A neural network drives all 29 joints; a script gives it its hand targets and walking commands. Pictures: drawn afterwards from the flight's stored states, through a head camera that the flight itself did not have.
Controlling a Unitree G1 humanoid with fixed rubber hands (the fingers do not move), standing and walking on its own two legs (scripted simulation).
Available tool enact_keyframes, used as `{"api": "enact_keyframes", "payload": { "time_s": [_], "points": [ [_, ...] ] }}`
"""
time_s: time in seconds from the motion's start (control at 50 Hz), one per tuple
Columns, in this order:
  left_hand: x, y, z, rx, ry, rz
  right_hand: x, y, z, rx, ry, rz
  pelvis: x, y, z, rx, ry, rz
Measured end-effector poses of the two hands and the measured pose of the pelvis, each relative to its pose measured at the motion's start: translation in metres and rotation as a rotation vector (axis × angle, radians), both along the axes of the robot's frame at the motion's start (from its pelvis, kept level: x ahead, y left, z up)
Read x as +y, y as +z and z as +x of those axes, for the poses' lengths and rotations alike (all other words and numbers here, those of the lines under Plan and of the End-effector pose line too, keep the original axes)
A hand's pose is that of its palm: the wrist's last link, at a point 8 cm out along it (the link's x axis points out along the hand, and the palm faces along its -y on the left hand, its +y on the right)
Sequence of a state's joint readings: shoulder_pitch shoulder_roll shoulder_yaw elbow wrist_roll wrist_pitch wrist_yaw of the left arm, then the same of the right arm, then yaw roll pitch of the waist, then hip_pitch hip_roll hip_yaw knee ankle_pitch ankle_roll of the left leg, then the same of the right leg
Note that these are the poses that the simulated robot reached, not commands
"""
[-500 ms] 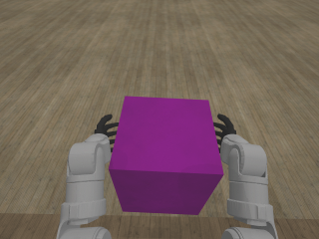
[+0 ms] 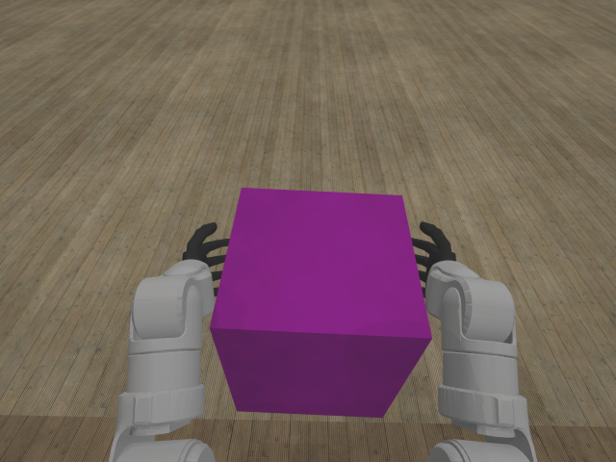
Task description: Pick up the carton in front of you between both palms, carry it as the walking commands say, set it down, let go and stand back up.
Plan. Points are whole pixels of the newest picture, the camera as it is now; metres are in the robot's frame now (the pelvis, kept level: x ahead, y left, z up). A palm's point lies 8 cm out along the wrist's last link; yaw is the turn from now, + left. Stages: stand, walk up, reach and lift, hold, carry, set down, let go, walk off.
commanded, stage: carry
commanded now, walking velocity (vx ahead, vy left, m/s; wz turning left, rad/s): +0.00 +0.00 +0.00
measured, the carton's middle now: (315, 308) +0.32 +0.00 +0.05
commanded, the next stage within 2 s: none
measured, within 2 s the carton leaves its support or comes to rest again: neither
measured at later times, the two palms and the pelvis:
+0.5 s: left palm (197, 276) +0.32 +0.15 +0.12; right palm (438, 277) +0.32 -0.15 +0.12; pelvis +0.00 +0.00 +0.00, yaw +0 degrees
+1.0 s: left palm (196, 273) +0.32 +0.15 +0.12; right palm (436, 271) +0.33 -0.15 +0.12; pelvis +0.01 +0.00 +0.00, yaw +0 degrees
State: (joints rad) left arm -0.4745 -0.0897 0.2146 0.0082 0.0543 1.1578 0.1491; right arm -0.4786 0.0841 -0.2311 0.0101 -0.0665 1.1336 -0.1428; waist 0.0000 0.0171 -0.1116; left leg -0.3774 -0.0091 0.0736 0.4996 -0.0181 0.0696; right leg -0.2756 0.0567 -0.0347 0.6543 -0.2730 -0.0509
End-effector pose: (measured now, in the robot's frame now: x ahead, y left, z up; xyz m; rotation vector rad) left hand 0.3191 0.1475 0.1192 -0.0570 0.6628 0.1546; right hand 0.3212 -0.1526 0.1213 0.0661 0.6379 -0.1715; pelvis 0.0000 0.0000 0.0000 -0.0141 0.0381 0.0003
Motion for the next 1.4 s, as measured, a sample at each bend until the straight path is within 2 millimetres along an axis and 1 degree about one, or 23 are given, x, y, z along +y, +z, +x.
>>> {"api": "enact_keyframes", "payload": {
  "time_s": [0.88,0.94,1.0,1.04,1.08,1.14,1.2,1.26,1.3,1.36,1.4],
  "points": [
    [0.0,0.0,0.001,0.0,0.001,-0.001,0.0,0.0,0.001,0.0,0.0,0.001,0.0,0.0,0.0,0.0,0.0,0.0],
    [0.001,0.001,0.001,-0.006,0.003,-0.002,0.001,0.001,0.002,-0.006,0.0,0.003,0.0,-0.001,0.004,0.001,0.0,0.002],
    [0.002,0.001,0.006,-0.008,0.012,-0.009,0.002,0.003,0.008,-0.008,0.001,0.006,0.001,-0.001,0.014,0.009,0.0,0.008],
    [0.005,0.001,0.013,-0.005,0.017,-0.014,0.005,0.004,0.017,-0.005,0.005,0.003,0.002,0.0,0.024,0.017,-0.001,0.013],
    [0.009,0.001,0.024,-0.006,0.018,-0.011,0.01,0.006,0.03,-0.006,0.012,-0.002,0.004,-0.001,0.034,0.024,0.0,0.017],
    [0.019,-0.002,0.045,-0.01,0.014,-0.003,0.019,0.007,0.055,-0.01,0.021,-0.012,0.01,-0.004,0.052,0.032,-0.007,0.028],
    [0.024,-0.009,0.071,-0.007,-0.003,0.006,0.025,-0.002,0.077,-0.008,0.011,-0.011,0.017,-0.01,0.071,0.043,-0.007,0.024],
    [0.021,-0.017,0.095,0.024,-0.021,0.002,0.022,-0.015,0.091,0.024,-0.016,-0.004,0.022,-0.008,0.089,0.054,0.0,0.003],
    [0.016,-0.02,0.111,0.035,-0.027,-0.013,0.016,-0.02,0.1,0.035,-0.035,-0.005,0.023,-0.005,0.102,0.057,0.006,-0.006],
    [0.008,-0.022,0.138,0.026,-0.032,-0.032,0.008,-0.022,0.121,0.026,-0.055,-0.003,0.022,-0.003,0.125,0.056,0.008,-0.008],
    [0.002,-0.022,0.157,0.01,-0.034,-0.034,0.002,-0.02,0.141,0.009,-0.06,0.001,0.019,-0.003,0.143,0.055,0.008,-0.004]
  ]
}}
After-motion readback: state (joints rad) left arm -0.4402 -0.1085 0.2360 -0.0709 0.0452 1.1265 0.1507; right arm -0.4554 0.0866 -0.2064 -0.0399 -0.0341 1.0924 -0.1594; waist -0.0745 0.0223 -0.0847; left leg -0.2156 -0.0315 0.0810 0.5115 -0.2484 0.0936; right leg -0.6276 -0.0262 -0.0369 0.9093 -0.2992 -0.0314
